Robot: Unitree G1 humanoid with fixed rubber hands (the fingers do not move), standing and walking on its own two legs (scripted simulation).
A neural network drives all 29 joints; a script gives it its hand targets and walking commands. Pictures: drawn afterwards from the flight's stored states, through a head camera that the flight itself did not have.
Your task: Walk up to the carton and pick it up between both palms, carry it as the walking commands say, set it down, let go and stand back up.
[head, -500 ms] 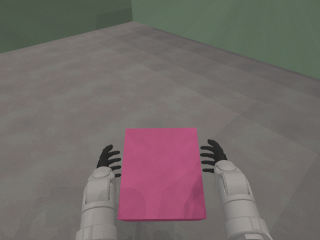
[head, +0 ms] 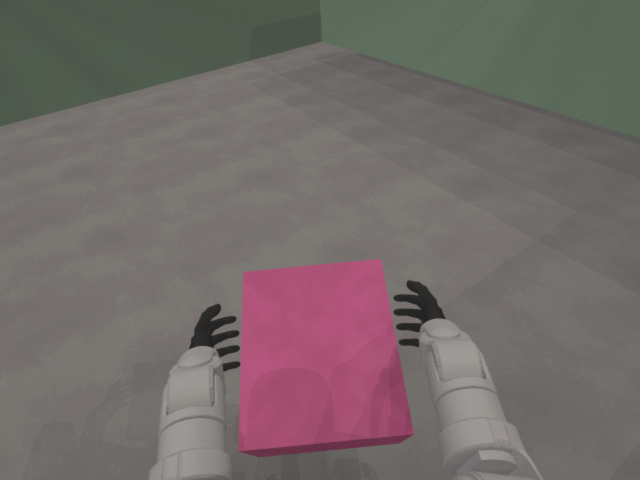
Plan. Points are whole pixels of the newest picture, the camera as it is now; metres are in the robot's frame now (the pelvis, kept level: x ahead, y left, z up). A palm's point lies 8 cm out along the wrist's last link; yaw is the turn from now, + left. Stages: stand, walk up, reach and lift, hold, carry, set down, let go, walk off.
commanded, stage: set down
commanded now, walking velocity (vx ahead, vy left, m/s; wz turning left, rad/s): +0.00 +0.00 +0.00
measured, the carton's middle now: (320, 356) +0.33 +0.07 -0.06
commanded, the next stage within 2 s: none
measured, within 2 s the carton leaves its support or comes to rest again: neither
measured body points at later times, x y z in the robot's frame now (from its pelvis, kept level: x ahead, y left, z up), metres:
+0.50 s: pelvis +0.00 +0.01 -0.01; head +0.05 +0.00 +0.43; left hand +0.28 +0.22 -0.05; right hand +0.34 -0.08 -0.05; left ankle -0.01 +0.13 -0.74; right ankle +0.06 -0.07 -0.74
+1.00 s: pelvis -0.05 +0.02 -0.09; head +0.12 +0.01 +0.33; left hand +0.32 +0.22 -0.14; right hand +0.37 -0.08 -0.14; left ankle -0.02 +0.13 -0.74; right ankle +0.06 -0.07 -0.74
